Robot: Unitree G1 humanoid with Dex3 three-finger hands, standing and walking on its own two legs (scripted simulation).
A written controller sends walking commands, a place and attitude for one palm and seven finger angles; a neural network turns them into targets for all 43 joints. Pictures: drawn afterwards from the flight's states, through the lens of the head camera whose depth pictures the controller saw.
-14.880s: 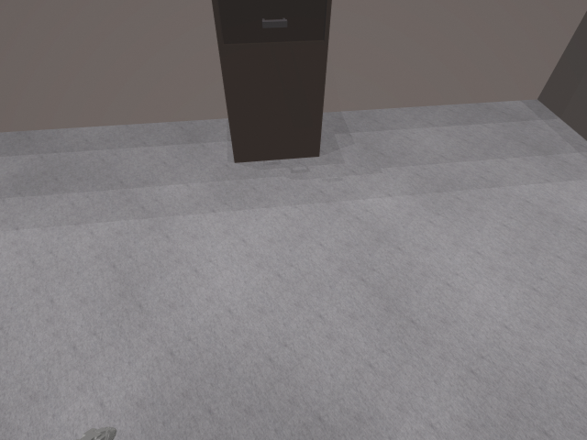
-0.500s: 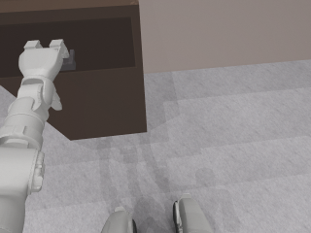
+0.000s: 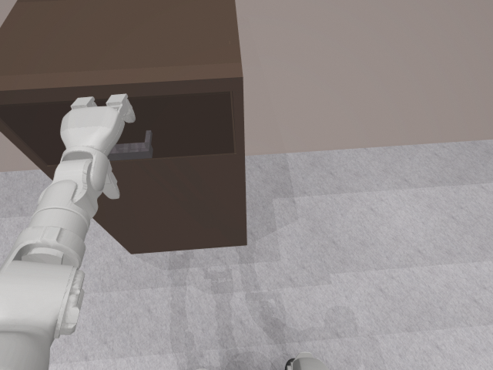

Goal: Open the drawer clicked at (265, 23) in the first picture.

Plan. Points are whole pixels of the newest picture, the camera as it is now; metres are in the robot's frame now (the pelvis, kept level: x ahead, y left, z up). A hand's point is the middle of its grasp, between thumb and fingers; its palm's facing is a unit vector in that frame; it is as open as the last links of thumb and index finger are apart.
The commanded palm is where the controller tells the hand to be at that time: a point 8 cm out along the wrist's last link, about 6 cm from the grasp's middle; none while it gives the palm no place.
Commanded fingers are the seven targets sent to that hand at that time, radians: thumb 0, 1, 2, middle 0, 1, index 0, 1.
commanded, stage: lift the fingers back up to retry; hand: left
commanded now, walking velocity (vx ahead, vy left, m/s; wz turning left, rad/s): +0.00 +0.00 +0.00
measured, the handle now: (126, 143) +0.54 +0.23 -0.01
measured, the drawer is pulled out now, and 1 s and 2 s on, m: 0.00 0.00 0.00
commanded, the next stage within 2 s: re-aim the fingers above the handle in 0.14 s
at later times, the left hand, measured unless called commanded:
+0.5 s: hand (107, 151) +0.47 +0.23 +0.05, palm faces -0.04 +0.00 -1.00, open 13.8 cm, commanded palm +0.46 +0.23 +0.10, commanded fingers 0.00 -0.50 0.30 -0.30 -1.20 -0.30 -1.20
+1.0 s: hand (105, 155) +0.47 +0.24 +0.04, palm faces -0.05 +0.00 -1.00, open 13.8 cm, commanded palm +0.46 +0.23 +0.10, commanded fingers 0.00 -0.50 0.30 -0.30 -1.20 -0.30 -1.20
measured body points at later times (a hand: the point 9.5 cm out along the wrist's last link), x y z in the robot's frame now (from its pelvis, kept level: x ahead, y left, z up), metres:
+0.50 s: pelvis +0.00 -0.01 +0.00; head +0.10 -0.02 +0.44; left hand +0.47 +0.23 +0.10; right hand +0.04 -0.29 -0.13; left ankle -0.04 +0.11 -0.71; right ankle +0.02 -0.15 -0.71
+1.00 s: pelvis -0.01 +0.00 +0.00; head +0.09 -0.01 +0.44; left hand +0.47 +0.23 +0.10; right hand +0.00 -0.29 -0.13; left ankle -0.04 +0.11 -0.71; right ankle +0.02 -0.15 -0.71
